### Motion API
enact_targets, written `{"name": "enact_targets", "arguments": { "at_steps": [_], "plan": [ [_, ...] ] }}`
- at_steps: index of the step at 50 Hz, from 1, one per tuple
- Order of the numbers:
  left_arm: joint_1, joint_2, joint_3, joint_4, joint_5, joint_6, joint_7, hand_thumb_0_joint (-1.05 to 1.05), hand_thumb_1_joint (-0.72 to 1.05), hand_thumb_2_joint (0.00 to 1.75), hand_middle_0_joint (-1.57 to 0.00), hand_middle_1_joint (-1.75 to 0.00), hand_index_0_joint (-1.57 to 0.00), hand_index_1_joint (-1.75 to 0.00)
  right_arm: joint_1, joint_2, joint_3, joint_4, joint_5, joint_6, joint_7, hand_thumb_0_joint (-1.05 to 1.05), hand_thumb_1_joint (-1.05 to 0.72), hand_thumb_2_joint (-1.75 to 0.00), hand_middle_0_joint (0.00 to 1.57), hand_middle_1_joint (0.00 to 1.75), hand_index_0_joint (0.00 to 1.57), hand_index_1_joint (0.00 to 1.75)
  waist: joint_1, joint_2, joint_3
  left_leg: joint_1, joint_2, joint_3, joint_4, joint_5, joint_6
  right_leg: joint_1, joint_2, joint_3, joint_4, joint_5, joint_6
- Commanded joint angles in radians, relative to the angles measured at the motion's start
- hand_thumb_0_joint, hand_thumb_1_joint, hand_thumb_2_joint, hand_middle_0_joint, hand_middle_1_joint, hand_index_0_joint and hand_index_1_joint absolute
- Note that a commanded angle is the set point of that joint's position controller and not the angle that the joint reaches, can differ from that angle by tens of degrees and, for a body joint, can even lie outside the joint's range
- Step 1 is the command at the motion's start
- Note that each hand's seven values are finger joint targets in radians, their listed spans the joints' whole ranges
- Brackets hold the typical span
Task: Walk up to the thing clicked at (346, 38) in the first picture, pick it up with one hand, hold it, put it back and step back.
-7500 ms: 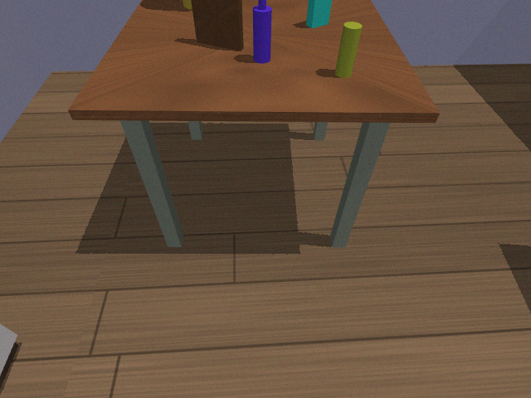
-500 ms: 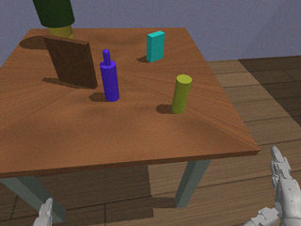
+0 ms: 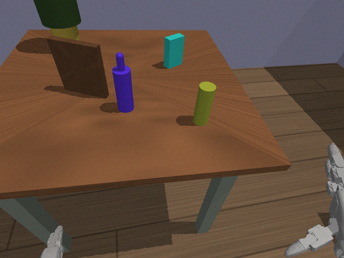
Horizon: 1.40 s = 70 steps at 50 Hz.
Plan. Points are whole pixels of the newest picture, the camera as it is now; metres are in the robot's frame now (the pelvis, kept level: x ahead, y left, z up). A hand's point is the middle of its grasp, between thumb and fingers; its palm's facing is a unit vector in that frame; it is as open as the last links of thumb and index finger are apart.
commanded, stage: rise first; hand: right
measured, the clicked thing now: (203, 104) +0.55 -0.13 +0.05
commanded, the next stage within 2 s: go down in 0.22 s
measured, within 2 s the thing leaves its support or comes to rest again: neither
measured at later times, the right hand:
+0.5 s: hand (314, 198) +0.19 -0.26 +0.13, palm faces +0.36 +0.84 -0.40, open 17.5 cm
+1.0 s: hand (303, 141) +0.32 -0.29 +0.15, palm faces +0.12 +0.98 -0.15, open 17.5 cm
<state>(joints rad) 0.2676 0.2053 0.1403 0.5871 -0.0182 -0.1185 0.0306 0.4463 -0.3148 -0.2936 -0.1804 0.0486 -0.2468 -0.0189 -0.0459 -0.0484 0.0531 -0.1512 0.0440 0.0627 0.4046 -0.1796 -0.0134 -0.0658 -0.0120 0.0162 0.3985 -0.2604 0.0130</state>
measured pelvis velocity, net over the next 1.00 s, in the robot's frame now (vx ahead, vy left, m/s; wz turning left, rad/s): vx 0.00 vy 0.00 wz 0.00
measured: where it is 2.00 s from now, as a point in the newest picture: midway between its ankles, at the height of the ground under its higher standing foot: outside the picture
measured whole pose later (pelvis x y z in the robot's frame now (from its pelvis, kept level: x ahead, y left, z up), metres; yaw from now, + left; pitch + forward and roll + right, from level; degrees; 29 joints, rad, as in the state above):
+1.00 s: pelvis +0.00 +0.00 +0.00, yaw +0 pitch -1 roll +0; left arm 0.20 0.22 0.05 0.70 -0.03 -0.16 0.13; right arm -0.17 -0.49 -0.45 0.39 0.25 -0.09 0.39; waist 0.01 -0.03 -0.02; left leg -0.22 0.04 0.06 0.42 -0.18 -0.02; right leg -0.13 -0.01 0.01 0.42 -0.27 0.01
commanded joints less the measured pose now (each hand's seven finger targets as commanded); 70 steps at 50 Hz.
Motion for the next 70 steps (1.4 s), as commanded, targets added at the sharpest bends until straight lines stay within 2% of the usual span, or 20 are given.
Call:
{"name": "enact_targets", "arguments": {
  "at_steps": [1,4,6,16,17,18,19,22,35,40,43,50,52,54,57,60,62,64,68,70],
  "plan": [
    [-0.085,0.132,0.047,-0.167,-0.003,-0.059,0.007,0.00,-0.56,0.06,-0.05,-0.06,-0.05,-0.06,-0.088,-0.194,-0.124,-0.216,0.012,-0.079,-0.014,0.00,0.61,-0.04,0.04,0.06,0.05,0.06,-0.004,0.027,-0.076,0.086,-0.022,0.026,-0.061,0.063,0.017,-0.094,0.027,-0.045,-0.077,0.147,-0.026],
    [-0.068,0.135,0.067,-0.140,-0.007,-0.056,0.007,0.00,-0.56,0.07,-0.05,-0.06,-0.05,-0.06,-0.079,-0.194,-0.130,-0.212,0.012,-0.083,-0.014,0.00,0.61,-0.04,0.04,0.06,0.05,0.06,-0.002,-0.005,-0.059,0.076,-0.023,0.028,-0.059,0.057,0.021,-0.098,0.025,-0.044,-0.086,0.145,-0.021],
    [-0.081,0.094,0.020,-0.152,-0.008,-0.057,-0.001,0.00,-0.55,0.07,-0.05,-0.06,-0.05,-0.06,-0.078,-0.188,-0.129,-0.212,0.015,-0.089,-0.010,0.00,0.61,-0.04,0.04,0.06,0.05,0.06,-0.012,0.026,-0.053,0.083,-0.024,0.029,-0.066,0.041,0.017,-0.111,0.027,-0.045,-0.083,0.129,-0.027],
    [-0.094,0.127,0.056,-0.141,-0.006,-0.060,0.003,0.00,-0.49,0.00,-0.05,-0.05,-0.06,-0.04,-0.082,-0.205,-0.147,-0.249,0.016,-0.106,-0.011,0.00,0.52,-0.01,0.06,0.05,0.06,0.05,-0.009,0.016,-0.060,0.086,-0.024,0.030,-0.065,0.048,0.016,-0.106,0.027,-0.044,-0.084,0.132,-0.026],
    [-0.114,0.069,0.010,-0.115,0.019,-0.062,-0.010,0.00,-0.57,0.08,-0.06,-0.07,-0.05,-0.08,-0.098,-0.121,-0.114,-0.278,-0.003,-0.140,0.000,0.00,0.50,-0.07,0.04,0.06,0.05,0.06,0.015,0.041,-0.117,0.060,-0.035,0.023,-0.046,0.048,0.004,-0.078,0.027,-0.032,-0.065,0.114,-0.027],
    [-0.095,0.167,0.100,-0.144,-0.008,-0.062,0.007,0.00,-0.49,0.00,-0.05,-0.05,-0.06,-0.04,-0.066,-0.234,-0.180,-0.206,0.015,-0.116,-0.012,0.00,0.48,-0.02,0.06,0.05,0.06,0.05,-0.010,0.006,-0.048,0.078,-0.020,0.029,-0.066,0.031,0.018,-0.111,0.028,-0.045,-0.087,0.116,-0.026],
    [-0.102,0.113,0.060,-0.097,0.020,-0.061,-0.005,0.00,-0.54,0.04,-0.05,-0.04,-0.04,-0.05,-0.108,-0.154,-0.148,-0.284,0.001,-0.154,-0.003,0.00,0.55,0.00,0.07,0.04,0.06,0.04,0.016,0.037,-0.112,0.057,-0.037,0.027,-0.044,0.048,0.007,-0.080,0.024,-0.025,-0.066,0.117,-0.025],
    [-0.119,0.179,0.125,-0.054,0.020,-0.060,0.007,0.00,-0.54,0.03,-0.05,-0.04,-0.04,-0.05,-0.082,-0.181,-0.187,-0.169,0.013,-0.156,0.009,0.00,0.57,0.00,0.06,0.04,0.06,0.04,0.017,0.043,-0.061,0.029,-0.034,0.024,-0.037,0.063,0.006,-0.114,0.024,-0.023,-0.059,0.119,-0.027],
    [-0.199,0.102,-0.016,-0.018,0.008,-0.054,0.068,0.00,-0.56,0.04,-0.05,-0.04,-0.04,-0.05,-0.488,-0.296,-0.224,0.000,0.103,-0.077,0.158,0.00,0.54,-0.01,0.06,0.04,0.06,0.04,0.039,-0.018,-0.130,0.031,-0.022,0.005,-0.046,0.090,0.004,-0.100,0.036,-0.018,-0.052,0.111,-0.028],
    [-0.172,0.144,-0.018,-0.030,-0.003,-0.068,0.107,0.00,-0.55,0.04,-0.05,-0.04,-0.04,-0.04,-0.692,-0.366,-0.223,0.174,0.165,0.017,0.275,0.00,0.52,0.00,0.07,0.03,0.06,0.03,0.064,-0.017,-0.195,0.031,-0.023,0.013,-0.036,0.137,0.010,-0.067,0.028,-0.009,-0.048,0.157,-0.027],
    [-0.146,0.130,-0.055,-0.014,-0.008,-0.079,0.113,0.00,-0.56,0.04,-0.05,-0.04,-0.04,-0.05,-0.784,-0.414,-0.240,0.255,0.197,0.064,0.341,0.00,0.54,0.00,0.07,0.04,0.06,0.04,0.052,-0.033,-0.217,0.030,-0.022,0.014,-0.026,0.170,0.014,-0.059,0.025,-0.008,-0.043,0.199,-0.022],
    [-0.162,0.213,-0.024,-0.052,-0.015,-0.103,0.120,0.00,-0.56,0.05,-0.05,-0.04,-0.04,-0.05,-0.936,-0.492,-0.260,0.425,0.251,0.123,0.459,0.00,0.55,0.00,0.07,0.04,0.06,0.04,0.036,0.007,-0.263,0.036,-0.028,0.013,-0.008,0.224,0.017,-0.075,0.014,-0.003,-0.020,0.272,-0.021],
    [-0.166,0.151,-0.083,-0.034,-0.017,-0.104,0.111,0.00,-0.56,0.05,-0.05,-0.04,-0.04,-0.05,-0.935,-0.477,-0.242,0.458,0.250,0.133,0.475,0.00,0.57,0.00,0.06,0.04,0.06,0.04,0.019,-0.021,-0.250,0.032,-0.034,0.013,-0.003,0.213,0.023,-0.095,0.007,-0.002,-0.018,0.291,-0.015],
    [-0.190,0.200,-0.041,-0.062,-0.014,-0.108,0.118,0.00,-0.56,0.05,-0.05,-0.04,-0.04,-0.05,-0.941,-0.502,-0.261,0.488,0.252,0.132,0.481,0.00,0.56,0.00,0.07,0.04,0.06,0.04,0.025,-0.006,-0.290,0.052,-0.031,0.004,-0.001,0.223,0.023,-0.095,0.009,-0.005,-0.007,0.284,-0.018],
    [-0.174,0.163,-0.085,-0.051,-0.012,-0.107,0.115,0.00,-0.56,0.05,-0.04,-0.04,-0.04,-0.05,-1.022,-0.521,-0.259,0.441,0.254,0.129,0.489,0.00,0.54,0.00,0.07,0.04,0.06,0.04,0.025,-0.057,-0.323,0.044,-0.040,0.001,0.013,0.238,0.029,-0.075,0.001,-0.004,0.004,0.349,-0.011],
    [-0.154,0.213,-0.048,-0.059,-0.010,-0.108,0.126,0.00,-0.56,0.05,-0.05,-0.04,-0.04,-0.05,-1.040,-0.550,-0.271,0.452,0.254,0.134,0.488,0.00,0.52,0.00,0.07,0.04,0.06,0.04,0.032,-0.063,-0.350,0.044,-0.045,0.002,0.019,0.246,0.031,-0.060,-0.005,-0.001,0.015,0.385,-0.007],
    [-0.142,0.163,-0.099,-0.059,-0.012,-0.108,0.124,0.00,-0.57,0.05,-0.05,-0.04,-0.04,-0.05,-1.092,-0.558,-0.274,0.447,0.256,0.139,0.494,0.00,0.48,0.00,0.08,0.03,0.07,0.03,0.034,-0.065,-0.341,0.044,-0.037,-0.005,0.018,0.257,0.027,-0.076,0.005,-0.008,0.019,0.356,-0.013],
    [-0.103,0.206,-0.050,0.005,-0.012,-0.107,0.136,0.00,-0.57,0.06,-0.05,-0.04,-0.04,-0.06,-1.109,-0.583,-0.277,0.512,0.255,0.156,0.502,0.00,0.48,0.00,0.08,0.03,0.07,0.03,0.059,-0.076,-0.288,0.001,-0.036,-0.007,0.007,0.206,0.024,-0.092,0.007,-0.011,0.004,0.267,-0.019],
    [-0.129,0.169,-0.104,-0.015,-0.018,-0.127,0.142,0.00,-0.56,0.05,-0.05,-0.04,-0.04,-0.05,-1.260,-0.603,-0.248,0.600,0.263,0.170,0.549,0.00,0.52,-0.01,0.07,0.04,0.06,0.04,0.088,-0.046,-0.288,-0.027,-0.032,-0.016,0.005,0.194,0.018,-0.116,0.007,-0.005,0.014,0.216,-0.029],
    [-0.130,0.199,-0.080,0.003,-0.018,-0.134,0.152,0.00,-0.56,0.05,-0.05,-0.04,-0.04,-0.05,-1.297,-0.625,-0.250,0.645,0.269,0.179,0.574,0.00,0.53,0.00,0.07,0.04,0.06,0.04,0.092,-0.057,-0.308,-0.043,-0.027,-0.020,0.012,0.205,0.016,-0.114,0.010,-0.005,0.021,0.220,-0.031]
  ]
}}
